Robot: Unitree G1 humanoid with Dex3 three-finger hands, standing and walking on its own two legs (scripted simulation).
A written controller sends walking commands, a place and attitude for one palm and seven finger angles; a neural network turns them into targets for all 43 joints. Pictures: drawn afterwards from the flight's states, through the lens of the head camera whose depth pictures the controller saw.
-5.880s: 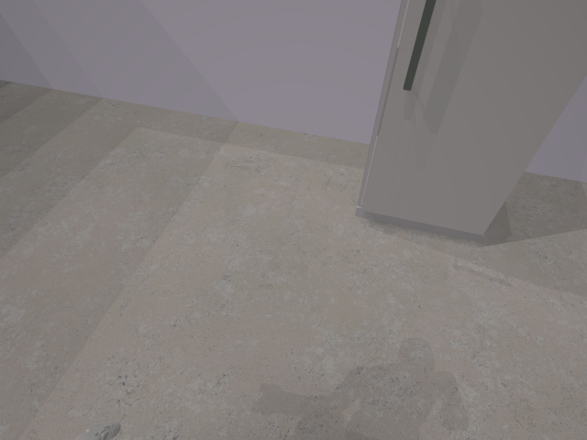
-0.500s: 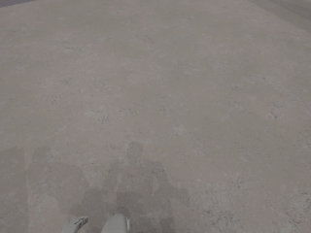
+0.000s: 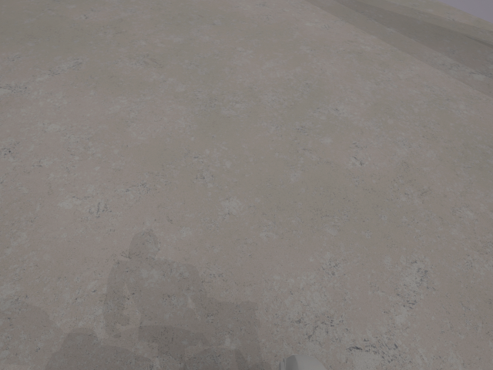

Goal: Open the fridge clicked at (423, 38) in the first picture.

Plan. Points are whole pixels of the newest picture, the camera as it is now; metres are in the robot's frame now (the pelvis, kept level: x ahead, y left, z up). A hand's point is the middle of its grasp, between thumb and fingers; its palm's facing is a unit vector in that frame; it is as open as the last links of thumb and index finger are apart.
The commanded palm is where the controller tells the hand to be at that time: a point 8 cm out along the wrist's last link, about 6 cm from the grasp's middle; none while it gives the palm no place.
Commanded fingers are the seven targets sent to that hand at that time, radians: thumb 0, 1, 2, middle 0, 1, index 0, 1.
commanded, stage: walk to a spot facing it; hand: left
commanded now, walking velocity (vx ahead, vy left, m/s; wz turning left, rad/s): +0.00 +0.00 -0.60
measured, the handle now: out of the picture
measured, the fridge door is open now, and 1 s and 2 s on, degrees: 0 0 0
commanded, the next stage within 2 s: turn to face it in 0.54 s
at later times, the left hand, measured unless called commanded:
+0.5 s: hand (185, 362) +0.15 +0.11 -0.15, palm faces -0.23 -0.94 -0.24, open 7.4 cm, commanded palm none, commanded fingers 0.00 0.90 0.90 -0.20 -0.30 -0.20 -0.30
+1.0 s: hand (180, 304) +0.25 +0.14 -0.17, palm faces -0.23 -0.96 -0.18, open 7.4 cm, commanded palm none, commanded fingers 0.00 0.90 0.90 -0.20 -0.30 -0.20 -0.30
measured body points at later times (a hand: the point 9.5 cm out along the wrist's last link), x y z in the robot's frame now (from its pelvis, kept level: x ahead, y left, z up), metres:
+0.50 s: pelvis +0.02 -0.06 +0.00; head +0.04 -0.08 +0.45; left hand +0.16 +0.16 -0.13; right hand +0.02 -0.32 -0.15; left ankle +0.08 +0.10 -0.67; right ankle -0.02 -0.14 -0.74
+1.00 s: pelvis +0.13 -0.01 +0.01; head +0.16 +0.00 +0.45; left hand +0.26 +0.20 -0.16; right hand +0.06 -0.23 -0.14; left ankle +0.15 +0.05 -0.74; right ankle +0.05 -0.17 -0.67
